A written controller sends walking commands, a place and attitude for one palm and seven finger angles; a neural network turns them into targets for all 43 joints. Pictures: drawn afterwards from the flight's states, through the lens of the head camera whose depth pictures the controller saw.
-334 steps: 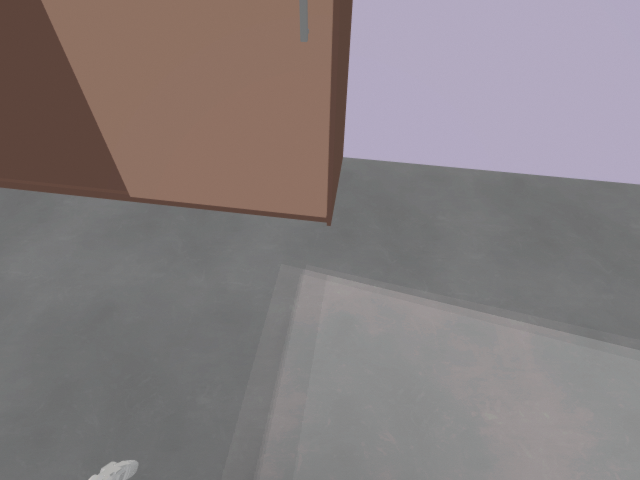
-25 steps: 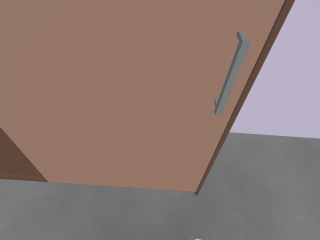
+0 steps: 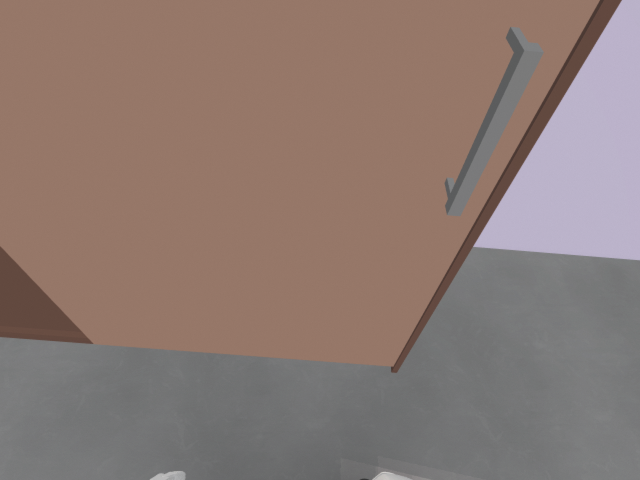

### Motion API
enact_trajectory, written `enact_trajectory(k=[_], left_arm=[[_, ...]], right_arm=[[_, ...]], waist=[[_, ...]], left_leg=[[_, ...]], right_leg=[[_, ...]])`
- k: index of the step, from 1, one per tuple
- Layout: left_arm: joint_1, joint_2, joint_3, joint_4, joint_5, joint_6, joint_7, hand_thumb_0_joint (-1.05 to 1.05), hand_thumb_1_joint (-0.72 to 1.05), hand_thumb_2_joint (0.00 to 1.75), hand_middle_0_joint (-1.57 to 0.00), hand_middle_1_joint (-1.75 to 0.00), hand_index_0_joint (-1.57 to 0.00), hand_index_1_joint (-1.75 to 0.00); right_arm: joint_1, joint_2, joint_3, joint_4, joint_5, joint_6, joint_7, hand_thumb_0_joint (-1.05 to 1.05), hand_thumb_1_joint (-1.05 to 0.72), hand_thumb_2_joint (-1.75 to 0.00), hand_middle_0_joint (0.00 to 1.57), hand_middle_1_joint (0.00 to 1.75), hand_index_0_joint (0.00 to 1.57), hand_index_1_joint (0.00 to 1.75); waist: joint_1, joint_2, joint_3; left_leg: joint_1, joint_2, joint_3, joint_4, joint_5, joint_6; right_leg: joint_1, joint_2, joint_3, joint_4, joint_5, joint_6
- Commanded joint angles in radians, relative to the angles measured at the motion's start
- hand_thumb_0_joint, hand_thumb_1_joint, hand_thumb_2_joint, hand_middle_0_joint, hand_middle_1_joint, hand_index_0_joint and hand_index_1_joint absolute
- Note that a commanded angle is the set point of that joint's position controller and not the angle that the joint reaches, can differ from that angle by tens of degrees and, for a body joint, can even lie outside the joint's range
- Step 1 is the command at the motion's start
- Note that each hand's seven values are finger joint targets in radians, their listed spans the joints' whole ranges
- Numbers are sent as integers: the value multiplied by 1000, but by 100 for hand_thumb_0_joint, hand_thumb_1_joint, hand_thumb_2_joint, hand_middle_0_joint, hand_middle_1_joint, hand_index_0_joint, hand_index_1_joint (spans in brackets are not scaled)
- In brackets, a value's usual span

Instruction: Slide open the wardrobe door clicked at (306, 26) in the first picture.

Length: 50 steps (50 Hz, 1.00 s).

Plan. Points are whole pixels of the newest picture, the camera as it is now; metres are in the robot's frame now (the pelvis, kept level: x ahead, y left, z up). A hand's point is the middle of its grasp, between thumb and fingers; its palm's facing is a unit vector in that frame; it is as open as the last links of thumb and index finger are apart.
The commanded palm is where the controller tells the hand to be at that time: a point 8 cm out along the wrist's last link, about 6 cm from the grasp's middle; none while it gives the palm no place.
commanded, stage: come to a stop and stand still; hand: right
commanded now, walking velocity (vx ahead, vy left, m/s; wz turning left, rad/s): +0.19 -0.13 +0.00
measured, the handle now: (480, 134) +0.50 -0.18 +0.18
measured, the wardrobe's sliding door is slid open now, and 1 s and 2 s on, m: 0.00 0.00 0.00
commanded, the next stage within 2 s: look again from close up in 1.02 s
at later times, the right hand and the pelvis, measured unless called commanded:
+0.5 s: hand out of the picture -0.04 -0.21 -0.16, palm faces +0.12 +0.97 -0.21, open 7.3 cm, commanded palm none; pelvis -0.03 -0.03 +0.01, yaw -2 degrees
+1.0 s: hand out of the picture -0.04 -0.21 -0.16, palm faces +0.05 +0.98 -0.17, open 7.4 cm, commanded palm none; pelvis -0.02 -0.05 +0.02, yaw -1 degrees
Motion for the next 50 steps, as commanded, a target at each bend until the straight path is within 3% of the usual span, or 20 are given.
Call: enact_trajectory(k=[1, 2, 3, 4, 5, 7, 11, 13, 15, 17, 19, 20, 21, 22, 23, 25, 29, 39, 43, 50], left_arm=[[-3, 55, 15, -71, 2, 5, -29, 0, 90, 90, -20, -30, -20, -30], [-4, 58, 17, -57, 6, 10, -32, 0, 90, 90, -20, -30, -20, -30], [17, 63, 15, -41, 9, 10, -31, 0, 90, 90, -20, -30, -20, -30], [49, 66, 13, -18, 12, 5, -33, 0, 90, 90, -20, -30, -20, -30], [83, 64, 10, -5, 11, -2, -34, 0, 90, 90, -20, -30, -20, -30], [109, 68, 6, 4, 11, -9, -35, 0, 90, 90, -20, -30, -20, -30], [113, 88, 5, -15, 9, -16, -28, 0, 90, 90, -20, -30, -20, -30], [108, 83, -3, -28, 7, -21, -22, 0, 90, 90, -20, -30, -20, -30], [115, 73, -7, -30, 1, -23, -18, 0, 90, 90, -20, -30, -20, -30], [163, 63, -11, -10, -3, -27, -15, 0, 90, 90, -20, -30, -20, -30], [238, 58, -16, 27, -4, -33, -11, 0, 90, 90, -20, -30, -20, -30], [258, 76, -15, 39, -3, -42, -8, 0, 90, 90, -20, -30, -20, -30], [262, 115, -8, 40, 1, -49, -6, 0, 90, 90, -20, -30, -20, -30], [225, 151, -7, 28, 3, -49, -1, 0, 90, 90, -20, -30, -20, -30], [188, 155, -10, 21, 5, -43, -1, 0, 90, 90, -20, -30, -20, -30], [153, 126, -19, 30, 2, -47, -2, 0, 90, 90, -20, -30, -20, -30], [184, 101, -28, 50, -3, -56, 4, 0, 90, 90, -20, -30, -20, -30], [223, 92, -31, 69, -5, -67, 7, 0, 90, 90, -20, -30, -20, -30], [245, 82, -30, 79, -7, -71, 9, 0, 90, 90, -20, -30, -20, -30], [266, 65, -30, 96, -7, -71, 10, 0, 90, 90, -20, -30, -20, -30]], right_arm=[[40, -167, -13, -49, -9, -14, 4, 0, -90, -90, 20, 30, 20, 30], [4, -165, -16, -60, -8, -20, 2, 0, -90, -90, 20, 30, 20, 30], [-7, -158, -14, -57, -6, -23, 3, 0, -90, -90, 20, 30, 20, 30], [-8, -146, -11, -47, -3, -28, 4, 0, -90, -90, 20, 30, 20, 30], [2, -143, -9, -42, -1, -35, 7, 0, -90, -90, 20, 30, 20, 30], [37, -157, -15, -34, -1, -40, 8, 0, -90, -90, 20, 30, 20, 30], [106, -175, -28, -16, -2, -42, 3, 0, -90, -90, 20, 30, 20, 30], [122, -178, -34, -7, -5, -42, 0, 0, -90, -90, 20, 30, 20, 30], [111, -181, -34, 3, -6, -38, 0, 0, -90, -90, 20, 30, 20, 30], [72, -180, -30, 2, -4, -34, 2, 0, -90, -90, 20, 30, 20, 30], [11, -166, -23, 4, 7, -27, 4, 0, -90, -90, 20, 30, 20, 30], [1, -136, -16, 0, 12, -23, 6, 0, -90, -90, 20, 30, 20, 30], [8, -104, -8, -5, 14, -18, 10, 0, -90, -90, 20, 30, 20, 30], [13, -74, 0, -5, 15, -14, 12, 0, -90, -90, 20, 30, 20, 30], [6, -65, 3, 1, 10, -13, 11, 0, -90, -90, 20, 30, 20, 30], [5, -71, 10, 30, 3, -8, 14, 0, -90, -90, 20, 30, 20, 30], [47, -78, 21, 71, 6, -14, 13, 0, -90, -90, 20, 30, 20, 30], [60, -68, 31, 99, 7, -18, 9, 0, -90, -90, 20, 30, 20, 30], [63, -67, 31, 103, 9, -24, 7, 0, -90, -90, 20, 30, 20, 30], [70, -54, 31, 106, 11, -26, 4, 0, -90, -90, 20, 30, 20, 30]], waist=[[-10, 232, -18], [-5, 253, 34], [2, 206, 69], [11, 160, 82], [15, 131, 74], [-2, 85, 50], [-42, 116, -22], [-53, 141, -71], [-50, 173, -94], [-27, 185, -121], [19, 188, -120], [24, 128, -124], [21, -1, -131], [3, -82, -95], [-7, -62, -42], [-11, -80, 17], [-7, -49, 23], [3, -22, 11], [8, 2, -9], [10, 17, 10]], left_leg=[[-181, 314, -365, -549, -365, 149], [-224, 289, -374, -561, -401, 136], [-212, 276, -369, -557, -363, 126], [-170, 254, -321, -536, -263, 119], [-111, 236, -285, -505, -162, 116], [-11, 252, -253, -461, -6, 128], [181, 290, -254, -401, 230, 168], [253, 297, -255, -349, 409, 186], [246, 291, -234, -329, 481, 188], [196, 254, -193, -313, 444, 161], [63, 192, -136, -289, 283, 98], [5, 141, -107, -253, 201, 62], [-38, 81, -57, -202, 122, 27], [-23, 49, -8, -201, 76, -4], [39, 38, 6, -214, 69, -14], [86, 44, 4, -224, 128, -16], [100, 61, -15, -260, 197, -15], [110, 73, -15, -273, 230, -21], [119, 78, -16, -275, 262, -18], [109, 76, -23, -278, 254, -14]], right_leg=[[40, 15, 93, 170, -302, 16], [11, 6, 117, 225, -284, 11], [-12, 11, 132, 265, -239, 8], [-25, 11, 131, 281, -192, 8], [-40, 13, 127, 277, -173, 12], [-69, 15, 118, 279, -175, 24], [-116, 19, 120, 253, -227, 41], [-105, 20, 119, 189, -273, 45], [-44, 28, 108, 121, -286, 42], [71, 42, 87, -1, -224, 39], [251, 48, 72, -167, -60, 31], [321, 18, 101, -212, -21, 18], [338, -76, 199, -227, 23, -11], [247, -156, 263, -264, 13, -52], [131, -163, 250, -289, -75, -60], [59, -104, 227, -328, -168, -38], [104, -76, 192, -303, -60, -26], [148, -64, 181, -308, -6, -19], [181, -58, 161, -279, 75, -17], [175, -54, 154, -276, 48, -19]])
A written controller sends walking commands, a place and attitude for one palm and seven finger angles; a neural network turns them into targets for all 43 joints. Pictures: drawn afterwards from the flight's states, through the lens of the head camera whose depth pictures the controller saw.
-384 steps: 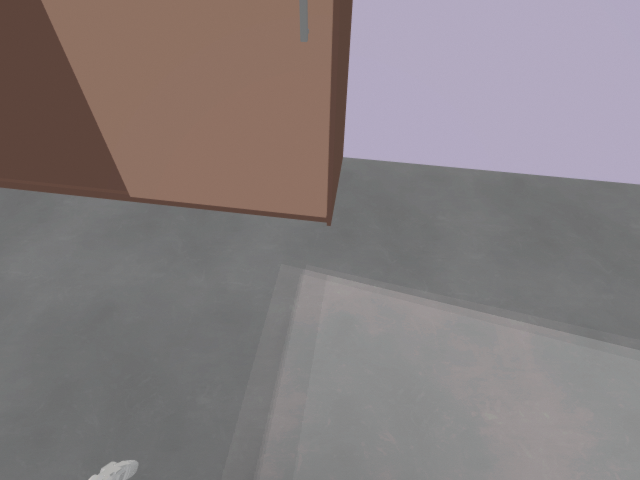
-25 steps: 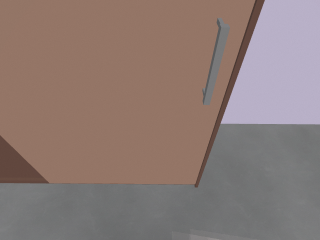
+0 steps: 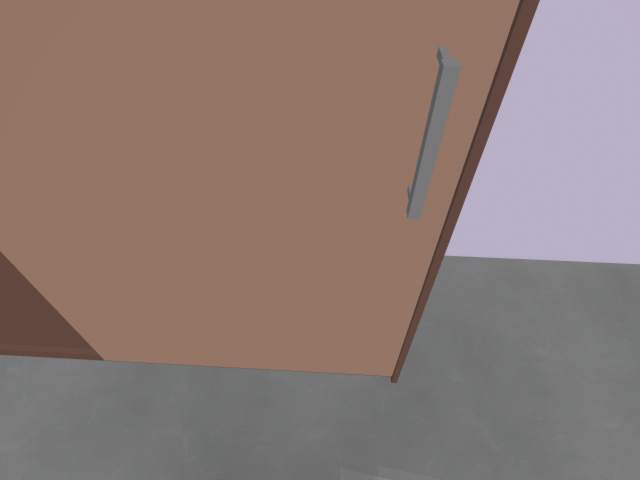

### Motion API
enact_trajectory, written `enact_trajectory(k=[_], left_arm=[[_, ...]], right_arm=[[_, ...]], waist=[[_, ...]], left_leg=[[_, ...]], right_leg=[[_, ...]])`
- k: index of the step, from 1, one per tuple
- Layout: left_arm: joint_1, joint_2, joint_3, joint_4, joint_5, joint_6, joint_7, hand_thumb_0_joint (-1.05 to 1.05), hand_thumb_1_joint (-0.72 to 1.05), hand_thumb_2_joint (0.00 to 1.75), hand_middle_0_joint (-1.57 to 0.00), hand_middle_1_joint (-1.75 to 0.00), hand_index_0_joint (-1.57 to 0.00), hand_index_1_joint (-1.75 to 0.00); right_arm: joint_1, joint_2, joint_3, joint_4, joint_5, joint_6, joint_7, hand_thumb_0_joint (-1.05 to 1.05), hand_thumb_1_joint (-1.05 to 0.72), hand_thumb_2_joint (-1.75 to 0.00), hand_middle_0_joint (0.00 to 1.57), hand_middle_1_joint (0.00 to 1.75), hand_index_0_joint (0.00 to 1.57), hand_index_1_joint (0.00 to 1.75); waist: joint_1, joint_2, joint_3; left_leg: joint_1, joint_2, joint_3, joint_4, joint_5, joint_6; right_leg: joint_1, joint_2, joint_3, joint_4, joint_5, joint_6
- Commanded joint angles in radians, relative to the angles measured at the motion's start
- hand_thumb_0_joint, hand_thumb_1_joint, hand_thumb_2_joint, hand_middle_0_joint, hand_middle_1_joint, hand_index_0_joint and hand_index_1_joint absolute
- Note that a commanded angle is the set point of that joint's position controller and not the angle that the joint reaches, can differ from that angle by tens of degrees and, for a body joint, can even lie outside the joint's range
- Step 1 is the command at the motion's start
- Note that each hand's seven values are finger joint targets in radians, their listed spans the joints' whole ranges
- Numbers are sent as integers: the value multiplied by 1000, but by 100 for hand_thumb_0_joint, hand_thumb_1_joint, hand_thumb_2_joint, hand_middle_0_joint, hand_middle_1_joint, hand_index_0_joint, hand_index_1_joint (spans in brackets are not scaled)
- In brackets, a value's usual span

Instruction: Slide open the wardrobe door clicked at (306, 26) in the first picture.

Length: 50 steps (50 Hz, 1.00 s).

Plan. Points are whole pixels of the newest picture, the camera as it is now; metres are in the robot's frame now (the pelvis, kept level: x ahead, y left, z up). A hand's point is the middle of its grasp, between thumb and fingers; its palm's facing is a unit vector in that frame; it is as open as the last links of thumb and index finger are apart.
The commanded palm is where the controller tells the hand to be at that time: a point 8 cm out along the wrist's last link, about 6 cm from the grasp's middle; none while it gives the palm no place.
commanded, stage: come to a stop and stand still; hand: right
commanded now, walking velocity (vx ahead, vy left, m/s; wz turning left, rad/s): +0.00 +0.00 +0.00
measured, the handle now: (426, 142) +0.52 -0.12 +0.16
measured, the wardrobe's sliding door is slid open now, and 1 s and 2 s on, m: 0.00 0.00 0.00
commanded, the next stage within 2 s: look again from close up in 0.02 s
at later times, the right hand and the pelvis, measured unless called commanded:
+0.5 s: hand out of the picture +0.04 -0.19 -0.16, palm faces +0.03 +0.96 -0.28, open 7.4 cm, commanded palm none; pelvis -0.04 +0.03 -0.01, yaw -1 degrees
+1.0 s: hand out of the picture -0.03 -0.21 -0.17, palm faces +0.01 +0.96 -0.28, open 7.4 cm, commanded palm none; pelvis -0.04 +0.01 +0.00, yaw -2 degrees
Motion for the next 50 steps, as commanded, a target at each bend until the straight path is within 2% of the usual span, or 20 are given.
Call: enact_trajectory(k=[1, 2, 3, 4, 5, 6, 7, 8, 9, 10, 11, 12, 18, 23, 25, 28, 34, 37, 42, 50], left_arm=[[7, 258, 28, -148, 13, -21, -10, 0, 90, 90, -20, -30, -20, -30], [35, 252, 58, -161, 21, -50, 2, 0, 90, 90, -20, -30, -20, -30], [42, 225, 65, -143, 19, -56, 13, 0, 90, 90, -20, -30, -20, -30], [58, 208, 55, -142, 14, -51, 19, 0, 90, 90, -20, -30, -20, -30], [67, 195, 55, -152, 11, -44, 20, 0, 90, 90, -20, -30, -20, -30], [50, 196, 53, -164, 14, -38, 17, 0, 90, 90, -20, -30, -20, -30], [44, 205, 60, -174, 12, -32, 16, 0, 90, 90, -20, -30, -20, -30], [35, 211, 64, -181, 10, -24, 14, 0, 90, 90, -20, -30, -20, -30], [29, 218, 64, -189, 10, -21, 12, 0, 90, 90, -20, -30, -20, -30], [20, 227, 66, -193, 10, -19, 9, 0, 90, 90, -20, -30, -20, -30], [16, 210, 59, -194, 13, -15, 4, 0, 90, 90, -20, -30, -20, -30], [7, 221, 58, -199, 12, -14, 1, 0, 90, 90, -20, -30, -20, -30], [-40, 267, 59, -215, 13, -10, -14, 0, 90, 90, -20, -30, -20, -30], [-59, 299, 60, -216, 15, -4, -25, 0, 90, 90, -20, -30, -20, -30], [-61, 312, 61, -211, 16, -2, -28, 0, 90, 90, -20, -30, -20, -30], [-58, 326, 59, -204, 16, -4, -31, 0, 90, 90, -20, -30, -20, -30], [-58, 339, 56, -184, 15, -3, -34, 0, 90, 90, -20, -30, -20, -30], [-41, 337, 54, -172, 14, -5, -34, 0, 90, 90, -20, -30, -20, -30], [-47, 334, 50, -150, 9, -9, -33, 0, 90, 90, -20, -30, -20, -30], [-44, 312, 47, -123, 7, -6, -30, 0, 90, 90, -20, -30, -20, -30]], right_arm=[[34, -265, -13, -121, -19, -40, 1, 0, -90, -90, 20, 30, 20, 30], [58, -183, -37, -134, -16, -39, -5, 0, -90, -90, 20, 30, 20, 30], [60, -162, -41, -128, -15, -42, -6, 0, -90, -90, 20, 30, 20, 30], [77, -143, -25, -135, -9, -41, -6, 0, -90, -90, 20, 30, 20, 30], [89, -135, -27, -147, -9, -39, -6, 0, -90, -90, 20, 30, 20, 30], [88, -142, -28, -155, -10, -37, -4, 0, -90, -90, 20, 30, 20, 30], [77, -162, -38, -165, -12, -33, -3, 0, -90, -90, 20, 30, 20, 30], [64, -174, -43, -174, -13, -29, -3, 0, -90, -90, 20, 30, 20, 30], [54, -186, -45, -186, -13, -27, -2, 0, -90, -90, 20, 30, 20, 30], [46, -194, -47, -197, -13, -27, -1, 0, -90, -90, 20, 30, 20, 30], [51, -188, -43, -204, -10, -28, -2, 0, -90, -90, 20, 30, 20, 30], [46, -204, -45, -210, -10, -30, -1, 0, -90, -90, 20, 30, 20, 30], [-17, -281, -56, -248, -7, -40, 6, 0, -90, -90, 20, 30, 20, 30], [-57, -319, -58, -258, -8, -40, 11, 0, -90, -90, 20, 30, 20, 30], [-69, -331, -60, -259, -9, -38, 13, 0, -90, -90, 20, 30, 20, 30], [-73, -337, -57, -255, -9, -35, 15, 0, -90, -90, 20, 30, 20, 30], [-52, -332, -52, -227, -10, -30, 17, 0, -90, -90, 20, 30, 20, 30], [-47, -322, -47, -217, -9, -30, 16, 0, -90, -90, 20, 30, 20, 30], [-26, -305, -41, -193, -8, -29, 13, 0, -90, -90, 20, 30, 20, 30], [-2, -267, -30, -161, -8, -27, 7, 0, -90, -90, 20, 30, 20, 30]], waist=[[21, 10, 114], [12, -49, -58], [12, -105, -160], [12, -115, -192], [13, -104, -184], [7, -47, -150], [13, -4, -96], [14, 4, -28], [17, 12, 14], [15, -2, 41], [9, 19, 49], [13, 11, 66], [16, 21, 41], [18, 40, 38], [21, 23, 47], [16, -15, 32], [6, -9, 39], [8, 5, 29], [1, -50, 20], [4, -35, 40]], left_leg=[[28, 6, -13, 37, 139, 63], [58, 19, -14, 130, 126, 77], [48, 14, -7, 154, 188, 94], [41, 12, -6, 131, 168, 94], [35, 11, -5, 117, 174, 94], [37, 15, -14, 110, 198, 97], [32, 26, -21, 107, 217, 98], [10, 34, -29, 96, 190, 100], [-10, 31, -33, 94, 167, 100], [-26, 29, -37, 89, 146, 100], [-25, 28, -46, 68, 109, 100], [-40, 34, -59, 57, 94, 102], [-62, 54, -104, -22, -35, 104], [-91, 68, -128, -98, -220, 100], [-113, 69, -137, -119, -285, 97], [-83, 59, -116, -107, -285, 86], [-49, 52, -99, -99, -276, 76], [-34, 49, -89, -87, -238, 75], [12, 40, -67, -53, -140, 71], [21, 40, -50, -40, -54, 65]], right_leg=[[-159, -78, 132, -97, 311, 41], [-98, -116, 148, -1, 470, 31], [-14, -127, 138, 38, 622, 17], [21, -137, 131, 62, 641, 5], [3, -132, 128, 79, 579, -2], [-42, -123, 116, 95, 482, -8], [-99, -109, 108, 95, 375, -7], [-154, -101, 101, 77, 266, -7], [-183, -99, 102, 62, 211, -8], [-199, -100, 102, 53, 184, -9], [-209, -97, 100, 51, 144, -10], [-213, -90, 95, 49, 117, -8], [-176, -84, 96, 36, 45, -5], [-167, -76, 95, 19, -37, -1], [-171, -75, 97, 8, -71, 0], [-203, -85, 117, -27, -110, -3], [-256, -96, 142, -67, -171, -2], [-252, -103, 149, -73, -149, -3], [-269, -118, 175, -108, -150, -3], [-247, -122, 174, -120, -99, 0]])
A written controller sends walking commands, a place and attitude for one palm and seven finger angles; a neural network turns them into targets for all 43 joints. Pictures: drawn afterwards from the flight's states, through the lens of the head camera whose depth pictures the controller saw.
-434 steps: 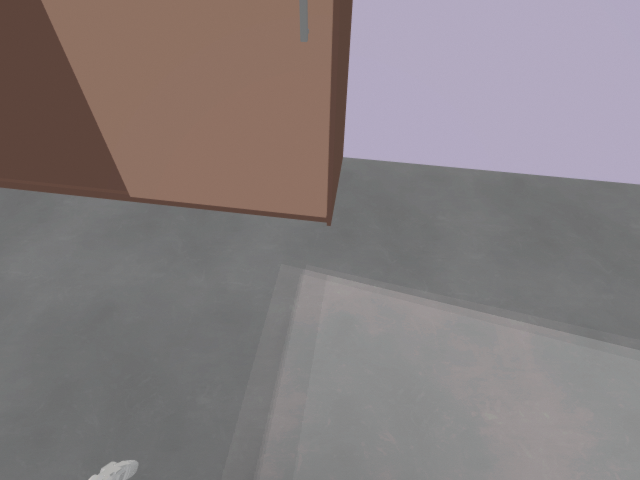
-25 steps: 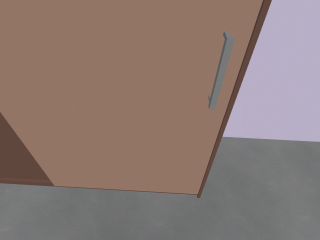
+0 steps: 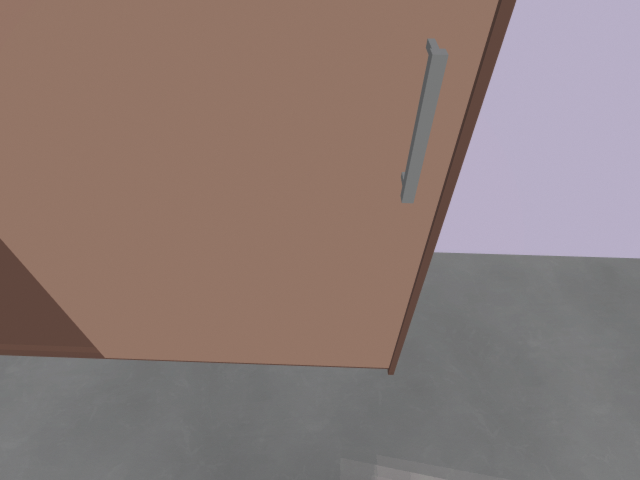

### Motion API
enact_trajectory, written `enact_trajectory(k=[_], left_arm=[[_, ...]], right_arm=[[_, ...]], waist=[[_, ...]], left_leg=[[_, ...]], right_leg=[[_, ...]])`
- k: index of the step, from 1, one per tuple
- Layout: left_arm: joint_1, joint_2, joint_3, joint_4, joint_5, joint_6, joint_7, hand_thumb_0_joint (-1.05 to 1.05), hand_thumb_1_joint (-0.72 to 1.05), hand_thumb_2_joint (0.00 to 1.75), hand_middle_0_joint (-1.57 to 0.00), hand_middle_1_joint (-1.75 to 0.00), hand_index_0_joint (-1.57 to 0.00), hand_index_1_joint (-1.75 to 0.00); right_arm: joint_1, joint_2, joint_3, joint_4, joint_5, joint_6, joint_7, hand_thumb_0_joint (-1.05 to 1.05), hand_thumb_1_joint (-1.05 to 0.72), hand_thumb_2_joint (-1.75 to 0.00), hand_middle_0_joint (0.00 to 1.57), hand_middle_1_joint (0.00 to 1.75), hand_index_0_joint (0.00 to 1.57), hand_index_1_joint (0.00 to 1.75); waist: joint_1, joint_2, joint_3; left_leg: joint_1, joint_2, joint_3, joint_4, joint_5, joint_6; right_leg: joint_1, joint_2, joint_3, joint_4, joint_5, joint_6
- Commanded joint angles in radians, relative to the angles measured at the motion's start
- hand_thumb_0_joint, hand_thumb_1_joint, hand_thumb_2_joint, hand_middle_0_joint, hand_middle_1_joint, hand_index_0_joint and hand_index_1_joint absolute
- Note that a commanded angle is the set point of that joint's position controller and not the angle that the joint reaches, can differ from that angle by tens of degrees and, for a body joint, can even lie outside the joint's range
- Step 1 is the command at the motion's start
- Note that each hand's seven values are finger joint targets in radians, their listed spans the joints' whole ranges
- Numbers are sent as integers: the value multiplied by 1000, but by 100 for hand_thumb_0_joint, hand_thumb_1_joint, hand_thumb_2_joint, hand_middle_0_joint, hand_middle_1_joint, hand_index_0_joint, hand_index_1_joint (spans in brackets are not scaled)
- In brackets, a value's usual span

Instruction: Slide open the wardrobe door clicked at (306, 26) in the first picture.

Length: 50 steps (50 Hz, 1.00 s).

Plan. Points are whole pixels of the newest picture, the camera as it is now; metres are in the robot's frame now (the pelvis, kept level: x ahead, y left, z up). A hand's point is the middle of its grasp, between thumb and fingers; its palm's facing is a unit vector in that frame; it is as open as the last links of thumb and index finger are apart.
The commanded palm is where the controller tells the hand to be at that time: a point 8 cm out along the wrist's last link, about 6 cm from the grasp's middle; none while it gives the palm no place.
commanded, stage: look again from close up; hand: right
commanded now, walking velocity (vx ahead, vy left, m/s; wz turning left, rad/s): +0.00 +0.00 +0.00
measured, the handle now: (418, 129) +0.57 -0.11 +0.17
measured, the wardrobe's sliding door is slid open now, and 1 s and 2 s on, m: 0.00 0.00 0.00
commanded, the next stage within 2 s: none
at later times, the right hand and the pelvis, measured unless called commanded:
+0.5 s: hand out of the picture +0.05 -0.18 -0.17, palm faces -0.01 +0.97 -0.23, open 7.4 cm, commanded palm none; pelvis +0.02 +0.01 +0.00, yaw +1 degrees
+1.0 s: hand out of the picture +0.03 -0.17 -0.17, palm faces -0.01 +0.98 -0.21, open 7.4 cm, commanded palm none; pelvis +0.02 +0.01 +0.00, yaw +1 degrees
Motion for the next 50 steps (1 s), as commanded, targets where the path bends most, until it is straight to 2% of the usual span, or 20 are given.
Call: enact_trajectory(k=[1, 7, 9, 12, 14, 18, 24, 31, 35, 46, 48, 49, 50], left_arm=[[-22, 168, 39, -53, -2, -26, 11, 0, 90, 90, -20, -30, -20, -30], [-33, 145, 35, -43, -4, -29, 15, 0, 90, 90, -20, -30, -20, -30], [-40, 138, 33, -42, -3, -27, 16, 0, 90, 90, -20, -30, -20, -30], [-48, 126, 31, -38, -5, -26, 17, 0, 90, 90, -20, -30, -20, -30], [-52, 117, 28, -35, -4, -23, 18, 0, 90, 90, -20, -30, -20, -30], [-59, 109, 28, -31, -4, -23, 18, 0, 90, 90, -20, -30, -20, -30], [-51, 92, 25, -24, -3, -19, 17, 0, 90, 90, -20, -30, -20, -30], [-29, 83, 23, -7, -3, -23, 19, 0, 90, 90, -20, -30, -20, -30], [-22, 67, 20, 2, -3, -19, 21, 0, 90, 90, -20, -30, -20, -30], [28, 42, 18, 19, -3, -16, 21, 0, 90, 90, -20, -30, -20, -30], [30, 36, 18, 21, -2, -16, 22, 0, 90, 90, -20, -30, -20, -30], [32, 33, 17, 22, -2, -14, 21, 0, 90, 90, -20, -30, -20, -30], [35, 31, 16, 21, -1, -13, 22, 0, 90, 90, -20, -30, -20, -30]], right_arm=[[3, -129, -28, -51, -3, -24, -12, 0, -90, -90, 20, 30, 20, 30], [14, -104, -24, -41, -2, -28, -17, 0, -90, -90, 20, 30, 20, 30], [12, -97, -23, -39, -2, -27, -18, 0, -90, -90, 20, 30, 20, 30], [14, -88, -22, -35, -3, -28, -20, 0, -90, -90, 20, 30, 20, 30], [14, -78, -20, -31, -2, -26, -20, 0, -90, -90, 20, 30, 20, 30], [15, -74, -21, -29, -2, -28, -21, 0, -90, -90, 20, 30, 20, 30], [15, -61, -20, -27, -2, -26, -21, 0, -90, -90, 20, 30, 20, 30], [25, -57, -23, -20, 0, -34, -22, 0, -90, -90, 20, 30, 20, 30], [31, -45, -21, -13, 2, -31, -23, 0, -90, -90, 20, 30, 20, 30], [49, -33, -23, -4, 2, -29, -24, 0, -90, -90, 20, 30, 20, 30], [53, -25, -24, -4, 2, -28, -24, 0, -90, -90, 20, 30, 20, 30], [56, -25, -24, -3, 2, -27, -23, 0, -90, -90, 20, 30, 20, 30], [58, -17, -22, 0, 2, -26, -23, 0, -90, -90, 20, 30, 20, 30]], waist=[[-10, -28, 49], [-5, -21, 7], [-6, -35, 11], [-5, -22, 18], [-5, -13, 37], [-6, -20, 20], [-7, -10, 42], [-6, 0, -3], [-9, -3, 40], [-7, 5, 56], [-8, -13, 66], [-8, 4, 75], [-6, -5, 82]], left_leg=[[84, 46, -67, -61, -83, 43], [100, 53, -62, -52, 22, 40], [99, 53, -60, -54, 25, 38], [99, 55, -64, -58, 43, 37], [89, 53, -66, -66, 21, 35], [97, 55, -71, -71, 35, 36], [87, 52, -77, -86, -15, 34], [117, 55, -74, -81, 50, 41], [97, 54, -78, -95, 4, 41], [78, 50, -86, -118, -85, 42], [72, 50, -89, -121, -101, 42], [64, 50, -91, -124, -118, 41], [52, 47, -96, -125, -128, 42]], right_leg=[[-143, -119, 141, -196, -115, -5], [-64, -115, 109, -157, 58, 0], [-59, -116, 104, -158, 67, 2], [-47, -115, 95, -156, 89, 5], [-54, -113, 95, -163, 65, 8], [-36, -111, 90, -158, 80, 9], [-50, -107, 87, -172, 26, 14], [-15, -110, 76, -153, 97, 14], [-32, -106, 73, -165, 57, 17], [-47, -99, 66, -164, 1, 18], [-56, -98, 66, -169, -18, 18], [-62, -95, 64, -167, -29, 19], [-60, -95, 64, -168, -35, 19]])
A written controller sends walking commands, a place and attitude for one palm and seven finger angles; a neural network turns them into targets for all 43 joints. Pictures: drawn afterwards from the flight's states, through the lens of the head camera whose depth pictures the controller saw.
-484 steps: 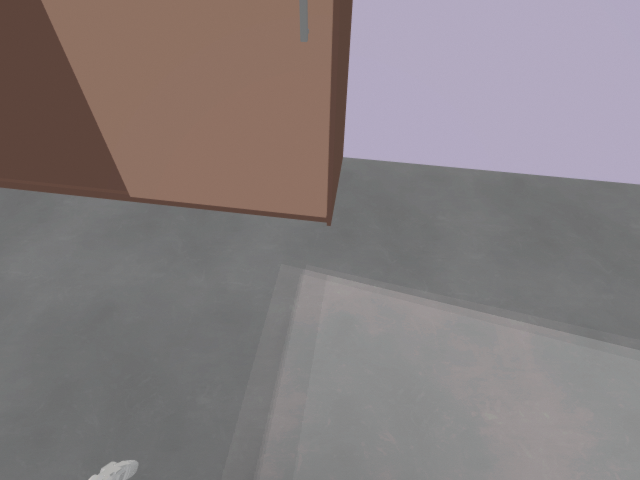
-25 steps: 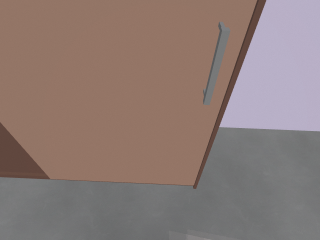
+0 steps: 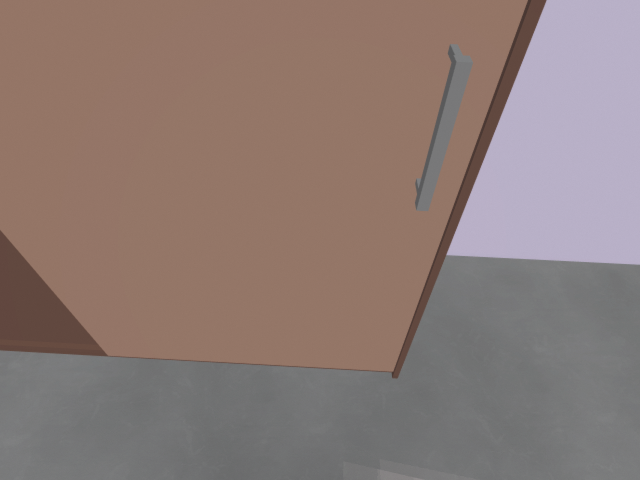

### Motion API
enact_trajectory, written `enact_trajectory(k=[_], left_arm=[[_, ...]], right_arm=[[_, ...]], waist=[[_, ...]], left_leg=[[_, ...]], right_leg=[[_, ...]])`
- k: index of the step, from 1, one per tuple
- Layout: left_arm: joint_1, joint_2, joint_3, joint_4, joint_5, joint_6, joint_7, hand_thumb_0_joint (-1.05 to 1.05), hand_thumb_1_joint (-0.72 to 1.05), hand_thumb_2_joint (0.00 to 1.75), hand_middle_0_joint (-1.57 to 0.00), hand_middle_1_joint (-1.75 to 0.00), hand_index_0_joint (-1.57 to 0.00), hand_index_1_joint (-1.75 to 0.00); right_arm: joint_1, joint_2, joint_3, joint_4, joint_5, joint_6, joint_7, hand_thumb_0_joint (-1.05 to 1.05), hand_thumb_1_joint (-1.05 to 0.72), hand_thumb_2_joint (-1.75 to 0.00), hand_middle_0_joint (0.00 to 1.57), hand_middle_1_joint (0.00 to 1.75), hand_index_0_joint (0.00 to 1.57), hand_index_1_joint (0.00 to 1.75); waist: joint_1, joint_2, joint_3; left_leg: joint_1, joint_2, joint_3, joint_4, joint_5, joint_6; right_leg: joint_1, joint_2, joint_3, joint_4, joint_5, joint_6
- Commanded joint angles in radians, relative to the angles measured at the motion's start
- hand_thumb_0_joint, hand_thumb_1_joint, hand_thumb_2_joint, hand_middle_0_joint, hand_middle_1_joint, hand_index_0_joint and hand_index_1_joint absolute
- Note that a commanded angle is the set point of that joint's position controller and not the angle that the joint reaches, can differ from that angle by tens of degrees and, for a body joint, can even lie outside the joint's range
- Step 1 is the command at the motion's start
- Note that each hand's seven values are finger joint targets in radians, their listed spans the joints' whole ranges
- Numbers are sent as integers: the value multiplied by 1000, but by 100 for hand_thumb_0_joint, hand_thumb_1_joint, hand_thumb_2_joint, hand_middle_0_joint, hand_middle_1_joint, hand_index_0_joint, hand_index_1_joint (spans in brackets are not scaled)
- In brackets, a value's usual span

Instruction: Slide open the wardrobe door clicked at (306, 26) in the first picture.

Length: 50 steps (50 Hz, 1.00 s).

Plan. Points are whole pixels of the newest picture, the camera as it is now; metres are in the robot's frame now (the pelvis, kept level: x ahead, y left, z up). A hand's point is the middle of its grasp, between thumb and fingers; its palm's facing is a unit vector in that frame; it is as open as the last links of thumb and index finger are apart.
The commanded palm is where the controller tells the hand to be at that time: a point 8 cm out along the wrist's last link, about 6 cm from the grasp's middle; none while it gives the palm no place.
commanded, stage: look again from close up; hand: right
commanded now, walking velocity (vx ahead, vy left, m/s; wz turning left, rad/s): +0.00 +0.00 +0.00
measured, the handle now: (436, 136) +0.55 -0.13 +0.16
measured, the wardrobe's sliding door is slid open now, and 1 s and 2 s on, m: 0.00 0.00 0.00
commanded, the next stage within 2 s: shuffle to correct the standing spot in 1.04 s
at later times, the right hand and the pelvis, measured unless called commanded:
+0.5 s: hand out of the picture +0.00 -0.17 -0.18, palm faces +0.02 +0.98 -0.18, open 7.4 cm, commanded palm none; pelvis +0.01 -0.01 +0.00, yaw +0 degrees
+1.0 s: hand out of the picture +0.01 -0.18 -0.18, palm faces +0.02 +0.98 -0.19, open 7.4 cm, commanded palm none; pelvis +0.01 +0.00 +0.00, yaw +0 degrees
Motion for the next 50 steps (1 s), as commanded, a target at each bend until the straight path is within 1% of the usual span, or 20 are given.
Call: enact_trajectory(k=[1, 5, 7, 8, 11, 13, 19, 20, 21, 25, 28, 30, 36, 39, 44, 45, 46, 48, 49, 50], left_arm=[[55, 102, 22, -29, 2, -14, 5, 0, 90, 90, -20, -30, -20, -30], [60, 92, 22, -28, 3, -16, 6, 0, 90, 90, -20, -30, -20, -30], [65, 92, 22, -29, 1, -19, 6, 0, 90, 90, -20, -30, -20, -30], [66, 90, 22, -29, 1, -20, 7, 0, 90, 90, -20, -30, -20, -30], [71, 84, 22, -26, 0, -21, 9, 0, 90, 90, -20, -30, -20, -30], [72, 84, 22, -27, 0, -23, 9, 0, 90, 90, -20, -30, -20, -30], [76, 75, 22, -22, -1, -23, 12, 0, 90, 90, -20, -30, -20, -30], [76, 73, 22, -22, 1, -23, 12, 0, 90, 90, -20, -30, -20, -30], [79, 72, 23, -23, -1, -23, 12, 0, 90, 90, -20, -30, -20, -30], [75, 69, 22, -22, 0, -24, 13, 0, 90, 90, -20, -30, -20, -30], [75, 71, 23, -23, 0, -27, 14, 0, 90, 90, -20, -30, -20, -30], [78, 71, 23, -24, -1, -28, 14, 0, 90, 90, -20, -30, -20, -30], [75, 73, 23, -24, 0, -28, 15, 0, 90, 90, -20, -30, -20, -30], [67, 78, 24, -23, 0, -27, 15, 0, 90, 90, -20, -30, -20, -30], [62, 84, 24, -23, 1, -28, 15, 0, 90, 90, -20, -30, -20, -30], [64, 84, 23, -24, 1, -29, 15, 0, 90, 90, -20, -30, -20, -30], [63, 89, 26, -25, 1, -30, 15, 0, 90, 90, -20, -30, -20, -30], [59, 93, 25, -25, 1, -31, 15, 0, 90, 90, -20, -30, -20, -30], [56, 95, 26, -25, 0, -30, 15, 0, 90, 90, -20, -30, -20, -30], [52, 99, 25, -26, 1, -29, 14, 0, 90, 90, -20, -30, -20, -30]], right_arm=[[54, -118, -27, -35, -3, -15, -7, 0, -90, -90, 20, 30, 20, 30], [63, -103, -28, -33, -3, -15, -7, 0, -90, -90, 20, 30, 20, 30], [66, -103, -28, -35, -3, -16, -8, 0, -90, -90, 20, 30, 20, 30], [70, -99, -28, -32, -2, -17, -8, 0, -90, -90, 20, 30, 20, 30], [79, -90, -26, -27, -3, -16, -9, 0, -90, -90, 20, 30, 20, 30], [82, -85, -26, -26, -3, -17, -9, 0, -90, -90, 20, 30, 20, 30], [90, -75, -24, -20, -3, -18, -10, 0, -90, -90, 20, 30, 20, 30], [88, -71, -24, -19, -3, -17, -10, 0, -90, -90, 20, 30, 20, 30], [92, -73, -24, -20, -4, -17, -11, 0, -90, -90, 20, 30, 20, 30], [92, -70, -26, -18, -4, -16, -10, 0, -90, -90, 20, 30, 20, 30], [96, -72, -26, -17, -5, -18, -11, 0, -90, -90, 20, 30, 20, 30], [92, -71, -27, -17, -4, -19, -11, 0, -90, -90, 20, 30, 20, 30], [92, -72, -27, -15, -5, -19, -11, 0, -90, -90, 20, 30, 20, 30], [85, -79, -28, -17, -5, -20, -9, 0, -90, -90, 20, 30, 20, 30], [80, -84, -31, -18, -5, -20, -8, 0, -90, -90, 20, 30, 20, 30], [77, -87, -31, -17, -4, -21, -8, 0, -90, -90, 20, 30, 20, 30], [80, -91, -31, -17, -5, -22, -8, 0, -90, -90, 20, 30, 20, 30], [74, -97, -33, -19, -5, -24, -7, 0, -90, -90, 20, 30, 20, 30], [69, -98, -33, -18, -5, -24, -7, 0, -90, -90, 20, 30, 20, 30], [65, -100, -32, -19, -4, -23, -6, 0, -90, -90, 20, 30, 20, 30]], waist=[[-5, 6, 59], [-6, 2, 61], [-7, -9, 51], [-7, -2, 43], [-9, -14, 44], [-9, -6, 37], [-6, 8, 51], [-6, -7, 62], [-7, -6, 53], [-9, -13, 64], [-10, -13, 46], [-9, -1, 45], [-9, -9, 48], [-9, 3, 59], [-10, -10, 60], [-9, -1, 54], [-11, -9, 36], [-10, -3, 34], [-9, 7, 40], [-9, 0, 48]], left_leg=[[18, 72, -86, -97, -105, 26], [15, 70, -85, -89, -99, 26], [28, 70, -80, -80, -70, 26], [34, 70, -81, -78, -57, 27], [33, 68, -74, -70, -40, 27], [39, 68, -70, -61, -16, 26], [25, 67, -71, -62, -16, 25], [20, 65, -70, -61, -24, 25], [27, 64, -70, -60, -11, 25], [29, 63, -70, -56, -16, 24], [38, 66, -67, -52, 11, 25], [40, 67, -64, -50, 12, 25], [37, 64, -65, -51, 25, 26], [32, 66, -69, -56, 10, 27], [32, 66, -70, -60, -3, 27], [37, 67, -71, -60, 4, 29], [45, 68, -68, -58, 20, 30], [50, 69, -70, -56, 33, 31], [46, 69, -69, -59, 23, 30], [41, 70, -71, -63, 5, 30]], right_leg=[[-117, -74, 74, -118, -32, -6], [-127, -74, 75, -120, -38, -7], [-126, -78, 79, -120, -22, -9], [-122, -79, 79, -118, -13, -9], [-119, -83, 82, -121, -5, -10], [-115, -84, 81, -117, 11, -11], [-108, -84, 76, -114, 18, -11], [-115, -84, 80, -119, 6, -11], [-111, -87, 82, -119, 15, -13], [-126, -84, 80, -125, -3, -12], [-109, -87, 79, -117, 33, -14], [-106, -87, 81, -119, 37, -14], [-97, -89, 81, -117, 54, -15], [-102, -86, 79, -118, 38, -14], [-103, -85, 77, -122, 27, -13], [-101, -85, 80, -122, 36, -15], [-87, -88, 78, -115, 54, -16], [-87, -87, 78, -114, 67, -16], [-88, -87, 77, -115, 58, -14], [-94, -85, 79, -119, 43, -14]])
